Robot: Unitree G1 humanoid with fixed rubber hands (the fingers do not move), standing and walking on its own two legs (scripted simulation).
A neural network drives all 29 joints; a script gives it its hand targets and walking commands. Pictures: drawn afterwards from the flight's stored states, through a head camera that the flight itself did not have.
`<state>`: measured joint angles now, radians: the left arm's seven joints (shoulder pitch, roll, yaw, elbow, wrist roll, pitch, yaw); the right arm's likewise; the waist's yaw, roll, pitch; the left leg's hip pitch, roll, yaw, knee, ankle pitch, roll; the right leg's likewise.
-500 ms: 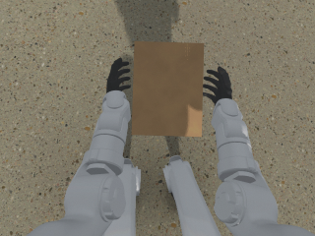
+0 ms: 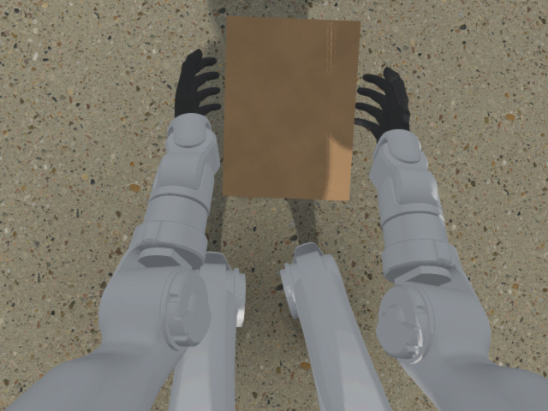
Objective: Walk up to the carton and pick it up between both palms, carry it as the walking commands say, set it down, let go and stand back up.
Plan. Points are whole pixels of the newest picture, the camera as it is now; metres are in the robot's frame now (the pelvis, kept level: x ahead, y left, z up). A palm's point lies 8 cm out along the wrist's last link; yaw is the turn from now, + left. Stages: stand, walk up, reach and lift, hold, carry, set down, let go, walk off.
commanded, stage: set down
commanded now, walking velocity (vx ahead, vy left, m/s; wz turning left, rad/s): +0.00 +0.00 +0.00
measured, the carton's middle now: (287, 118) +0.51 -0.06 -0.20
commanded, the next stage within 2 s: none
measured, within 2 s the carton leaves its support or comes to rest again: rests again in 1.84 s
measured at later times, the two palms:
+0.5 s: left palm (203, 119) +0.52 +0.07 -0.20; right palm (371, 133) +0.48 -0.19 -0.20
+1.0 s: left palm (206, 126) +0.53 +0.08 -0.27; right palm (358, 134) +0.49 -0.20 -0.26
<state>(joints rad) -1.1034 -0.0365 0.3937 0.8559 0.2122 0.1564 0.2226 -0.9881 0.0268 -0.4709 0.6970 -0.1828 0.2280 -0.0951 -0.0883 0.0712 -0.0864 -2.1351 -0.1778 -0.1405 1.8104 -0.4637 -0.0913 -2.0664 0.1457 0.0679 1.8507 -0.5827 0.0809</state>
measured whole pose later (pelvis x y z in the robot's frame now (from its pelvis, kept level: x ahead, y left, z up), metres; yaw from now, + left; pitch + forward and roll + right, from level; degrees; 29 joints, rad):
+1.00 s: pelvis +0.01 +0.00 -0.09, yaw +0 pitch +40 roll +0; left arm -1.33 0.15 0.30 1.05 0.06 0.10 0.17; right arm -1.28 -0.14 -0.32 0.93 -0.08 0.18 -0.09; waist -0.09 0.06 0.26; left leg -2.26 -0.15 -0.09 2.14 -0.57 -0.10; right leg -2.21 0.14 0.04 2.19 -0.67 0.06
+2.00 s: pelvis +0.00 +0.00 -0.11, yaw -1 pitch +35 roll +0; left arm -1.44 0.21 0.27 1.18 0.01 0.09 0.10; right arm -1.33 -0.21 -0.26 1.04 -0.03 0.14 -0.03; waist -0.08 0.07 0.38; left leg -2.25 -0.11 -0.04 2.23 -0.59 -0.06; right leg -2.20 0.06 0.02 2.27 -0.68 0.04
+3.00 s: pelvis +0.00 +0.01 -0.11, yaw -2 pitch +33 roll +0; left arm -1.48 0.29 0.14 1.26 -0.10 0.00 0.10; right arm -1.40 -0.32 -0.16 1.20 0.11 -0.01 -0.06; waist -0.06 0.03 0.43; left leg -2.24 -0.07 -0.03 2.24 -0.58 -0.05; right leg -2.22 0.04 0.01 2.27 -0.63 0.02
